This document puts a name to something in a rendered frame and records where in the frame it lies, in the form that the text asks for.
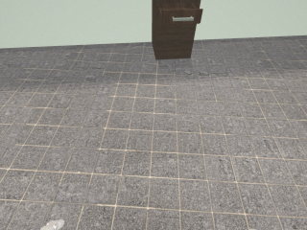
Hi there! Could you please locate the handle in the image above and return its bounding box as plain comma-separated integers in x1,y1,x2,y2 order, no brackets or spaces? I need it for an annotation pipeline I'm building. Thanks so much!
172,16,194,21

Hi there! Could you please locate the robot left hand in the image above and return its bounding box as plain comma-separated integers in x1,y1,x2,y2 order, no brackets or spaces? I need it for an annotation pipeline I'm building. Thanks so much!
40,219,65,230

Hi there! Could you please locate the drawer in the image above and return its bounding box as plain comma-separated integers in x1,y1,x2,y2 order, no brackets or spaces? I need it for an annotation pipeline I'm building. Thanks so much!
158,3,203,25

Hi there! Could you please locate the cabinet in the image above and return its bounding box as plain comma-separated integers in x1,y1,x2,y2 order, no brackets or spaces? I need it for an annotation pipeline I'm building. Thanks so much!
152,0,201,60

